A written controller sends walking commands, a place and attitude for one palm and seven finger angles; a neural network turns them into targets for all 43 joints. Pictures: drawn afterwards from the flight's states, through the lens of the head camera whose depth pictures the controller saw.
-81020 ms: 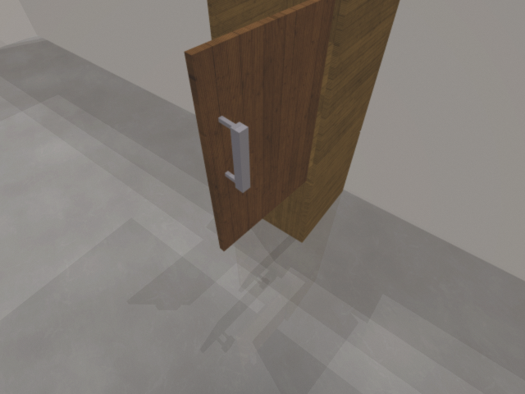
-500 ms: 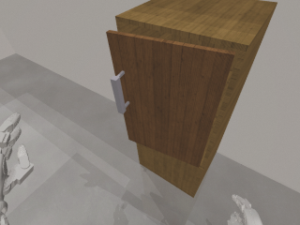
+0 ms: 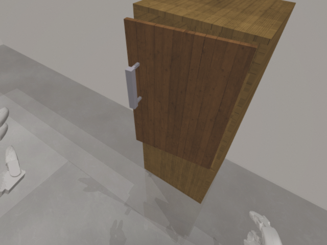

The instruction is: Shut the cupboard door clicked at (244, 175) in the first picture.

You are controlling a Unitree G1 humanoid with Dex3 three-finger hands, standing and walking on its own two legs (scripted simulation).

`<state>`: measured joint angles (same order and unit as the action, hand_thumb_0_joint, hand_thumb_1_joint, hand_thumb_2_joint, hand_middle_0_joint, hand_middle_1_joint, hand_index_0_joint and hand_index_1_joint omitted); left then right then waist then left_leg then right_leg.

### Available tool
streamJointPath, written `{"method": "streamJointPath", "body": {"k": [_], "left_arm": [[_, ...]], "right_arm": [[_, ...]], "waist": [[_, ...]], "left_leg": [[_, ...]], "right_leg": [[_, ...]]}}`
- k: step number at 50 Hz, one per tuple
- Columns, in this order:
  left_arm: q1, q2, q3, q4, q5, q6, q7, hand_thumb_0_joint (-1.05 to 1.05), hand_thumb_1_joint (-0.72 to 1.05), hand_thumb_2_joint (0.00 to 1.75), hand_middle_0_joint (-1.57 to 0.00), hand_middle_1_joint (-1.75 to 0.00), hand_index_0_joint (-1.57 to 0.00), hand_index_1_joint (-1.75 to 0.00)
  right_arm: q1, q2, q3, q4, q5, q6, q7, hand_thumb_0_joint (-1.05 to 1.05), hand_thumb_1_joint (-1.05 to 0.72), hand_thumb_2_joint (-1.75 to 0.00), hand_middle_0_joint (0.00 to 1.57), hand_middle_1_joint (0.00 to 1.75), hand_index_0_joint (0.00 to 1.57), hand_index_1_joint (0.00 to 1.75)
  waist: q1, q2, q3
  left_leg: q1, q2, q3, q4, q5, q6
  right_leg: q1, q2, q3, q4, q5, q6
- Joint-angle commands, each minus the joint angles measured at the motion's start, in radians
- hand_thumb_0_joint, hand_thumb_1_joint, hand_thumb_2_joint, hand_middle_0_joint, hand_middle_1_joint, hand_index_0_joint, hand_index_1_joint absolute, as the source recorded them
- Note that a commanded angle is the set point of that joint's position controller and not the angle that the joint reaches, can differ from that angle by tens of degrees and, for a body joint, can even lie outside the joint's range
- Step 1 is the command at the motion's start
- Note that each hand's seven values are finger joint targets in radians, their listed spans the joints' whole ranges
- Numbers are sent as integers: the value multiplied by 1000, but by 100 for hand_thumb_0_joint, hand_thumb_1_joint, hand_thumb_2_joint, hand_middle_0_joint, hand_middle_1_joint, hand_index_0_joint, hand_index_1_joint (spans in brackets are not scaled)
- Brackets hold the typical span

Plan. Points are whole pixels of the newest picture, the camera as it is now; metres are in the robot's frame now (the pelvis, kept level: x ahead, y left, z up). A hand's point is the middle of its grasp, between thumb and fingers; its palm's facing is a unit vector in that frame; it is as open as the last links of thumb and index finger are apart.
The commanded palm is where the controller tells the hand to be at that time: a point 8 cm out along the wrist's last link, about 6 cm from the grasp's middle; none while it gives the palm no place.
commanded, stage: step back with the hand held close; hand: left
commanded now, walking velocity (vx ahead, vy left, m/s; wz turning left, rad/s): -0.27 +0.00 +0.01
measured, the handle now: (135, 86) +0.64 +0.15 +0.04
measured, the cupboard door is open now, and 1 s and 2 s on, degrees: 8 8 8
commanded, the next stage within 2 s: stop stepping back and stand still in 0.84 s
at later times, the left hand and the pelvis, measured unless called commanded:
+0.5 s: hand (2, 194) +0.16 +0.27 +0.17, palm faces +0.45 -0.77 -0.45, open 7.4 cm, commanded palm +0.09 +0.31 +0.19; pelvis -0.04 +0.01 -0.01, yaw +3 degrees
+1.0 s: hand out of the picture +0.04 +0.21 +0.20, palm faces +0.24 -0.81 -0.53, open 7.4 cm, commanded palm -0.02 +0.27 +0.19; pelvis -0.17 -0.02 -0.01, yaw -1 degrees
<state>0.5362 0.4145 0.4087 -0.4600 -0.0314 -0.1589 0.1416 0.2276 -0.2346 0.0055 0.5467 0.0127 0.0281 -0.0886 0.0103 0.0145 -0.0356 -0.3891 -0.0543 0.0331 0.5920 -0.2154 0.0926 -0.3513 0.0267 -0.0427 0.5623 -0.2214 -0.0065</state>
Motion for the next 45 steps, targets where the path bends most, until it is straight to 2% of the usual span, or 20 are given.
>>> {"method": "streamJointPath", "body": {"k": [1, 3, 8, 11, 15, 18, 19, 20, 22, 23, 25, 27, 29, 32, 35, 39, 40, 43, 44, 45], "left_arm": [[-114, 191, 132, -240, 9, -89, 27, 0, 90, 90, -20, -30, -20, -30], [-109, 185, 134, -235, 13, -93, 29, 0, 90, 90, -20, -30, -20, -30], [-92, 193, 149, -261, 12, -114, 33, 0, 90, 90, -20, -30, -20, -30], [-82, 197, 159, -230, 10, -119, 34, 0, 90, 90, -20, -30, -20, -30], [-89, 199, 146, -233, 5, -125, 40, 0, 90, 90, -20, -30, -20, -30], [-70, 215, 144, -243, -2, -125, 53, 0, 90, 90, -20, -30, -20, -30], [-56, 230, 158, -249, -2, -126, 58, 0, 90, 90, -20, -30, -20, -30], [-38, 222, 150, -263, -4, -127, 59, 0, 90, 90, -20, -30, -20, -30], [-26, 237, 168, -300, -4, -136, 61, 0, 90, 90, -20, -30, -20, -30], [-15, 241, 184, -308, -2, -141, 61, 0, 90, 90, -20, -30, -20, -30], [-19, 233, 211, -317, 7, -149, 50, 0, 90, 90, -20, -30, -20, -30], [-49, 240, 233, -307, 8, -150, 39, 0, 90, 90, -20, -30, -20, -30], [-63, 236, 228, -303, 5, -145, 28, 0, 90, 90, -20, -30, -20, -30], [-35, 172, 145, -279, -22, -139, 17, 0, 90, 90, -20, -30, -20, -30], [-81, 144, 82, -308, -35, -148, 5, 0, 90, 90, -20, -30, -20, -30], [-82, 203, 116, -348, -37, -155, -2, 0, 90, 90, -20, -30, -20, -30], [-91, 197, 109, -370, -46, -157, -10, 0, 90, 90, -20, -30, -20, -30], [-48, 279, 202, -429, -68, -166, -22, 0, 90, 90, -20, -30, -20, -30], [29, 336, 276, -444, -76, -163, -24, 0, 90, 90, -20, -30, -20, -30], [49, 320, 273, -446, -93, -158, -34, 0, 90, 90, -20, -30, -20, -30]], "right_arm": [[-103, -147, -56, -149, -6, -67, -12, 0, -90, -90, 20, 30, 20, 30], [-95, -148, -58, -144, -8, -74, -8, 0, -90, -90, 20, 30, 20, 30], [-94, -145, -61, -132, -10, -88, 1, 0, -90, -90, 20, 30, 20, 30], [-88, -140, -64, -124, -11, -89, 4, 0, -90, -90, 20, 30, 20, 30], [-82, -118, -64, -110, -14, -87, 15, 0, -90, -90, 20, 30, 20, 30], [-72, -109, -64, -101, -9, -79, 22, 0, -90, -90, 20, 30, 20, 30], [-76, -113, -68, -96, -10, -79, 21, 0, -90, -90, 20, 30, 20, 30], [-74, -106, -62, -99, -7, -76, 21, 0, -90, -90, 20, 30, 20, 30], [-84, -116, -61, -109, -6, -78, 14, 0, -90, -90, 20, 30, 20, 30], [-91, -124, -61, -110, -7, -83, 7, 0, -90, -90, 20, 30, 20, 30], [-122, -134, -68, -114, -18, -103, -2, 0, -90, -90, 20, 30, 20, 30], [-106, -137, -82, -96, -28, -117, -4, 0, -90, -90, 20, 30, 20, 30], [-109, -134, -89, -93, -35, -132, 4, 0, -90, -90, 20, 30, 20, 30], [-99, -106, -74, -62, -31, -158, 15, 0, -90, -90, 20, 30, 20, 30], [-85, -100, -61, -26, -29, -192, 23, 0, -90, -90, 20, 30, 20, 30], [-61, -103, -70, 21, -41, -209, 40, 0, -90, -90, 20, 30, 20, 30], [-77, -92, -66, 10, -39, -209, 46, 0, -90, -90, 20, 30, 20, 30], [-109, -86, -66, -28, -34, -199, 54, 0, -90, -90, 20, 30, 20, 30], [-122, -84, -64, -41, -43, -195, 58, 0, -90, -90, 20, 30, 20, 30], [-151, -77, -53, -71, -32, -177, 61, 0, -90, -90, 20, 30, 20, 30]], "waist": [[-13, 88, -28], [-14, 94, -23], [-17, 91, -42], [-16, 29, -35], [-24, -49, -40], [-30, -90, -78], [-32, -62, -79], [-33, -61, -94], [-33, 13, -95], [-31, 80, -99], [-10, 239, -97], [-16, 227, -109], [-12, 170, -99], [-4, 118, -109], [-6, 166, -186], [7, 254, -356], [8, 246, -392], [11, 254, -435], [32, 243, -465], [29, 221, -416]], "left_leg": [[-360, 208, -260, -287, -463, 21], [-376, 208, -264, -281, -499, 20], [-360, 204, -252, -232, -428, 17], [-377, 201, -239, -197, -439, 8], [-225, 144, -179, -47, -316, -35], [-100, 109, -134, 41, -228, -55], [-78, 111, -133, 34, -206, -55], [-68, 118, -146, 9, -203, -49], [-87, 155, -191, -99, -222, -27], [-157, 202, -240, -193, -258, -5], [-398, 353, -389, -415, -446, 47], [-454, 417, -407, -487, -544, 60], [-349, 399, -379, -448, -447, 50], [-66, 334, -299, -430, -282, -6], [238, 295, -254, -427, -45, -67], [507, 274, -182, -330, 482, -132], [565, 267, -149, -297, 589, -131], [558, 255, -101, -274, 540, -111], [511, 249, -109, -285, 500, -128], [415, 243, -85, -280, 382, -136]], "right_leg": [[291, -59, 151, 23, -121, -10], [282, -57, 156, 31, -154, -15], [252, -67, 193, 47, -60, -24], [225, -85, 231, 20, -123, -31], [48, -193, 340, -128, -201, -78], [-40, -250, 345, -198, -201, -98], [-53, -251, 332, -198, -172, -99], [-48, -235, 300, -180, -163, -88], [-30, -150, 215, -107, -155, -49], [45, -86, 158, -20, -124, -23], [276, 39, 72, 263, -65, 13], [329, 67, 77, 441, -145, 21], [241, 71, 77, 454, -184, 21], [84, 67, 38, 289, -297, 15], [-2, 66, 25, 87, -332, 12], [21, 85, 13, -91, -269, 0], [23, 88, 8, -110, -245, 2], [75, 84, -12, -144, -191, 8], [139, 89, -25, -193, -171, -2], [181, 67, -22, -250, -130, -12]]}}
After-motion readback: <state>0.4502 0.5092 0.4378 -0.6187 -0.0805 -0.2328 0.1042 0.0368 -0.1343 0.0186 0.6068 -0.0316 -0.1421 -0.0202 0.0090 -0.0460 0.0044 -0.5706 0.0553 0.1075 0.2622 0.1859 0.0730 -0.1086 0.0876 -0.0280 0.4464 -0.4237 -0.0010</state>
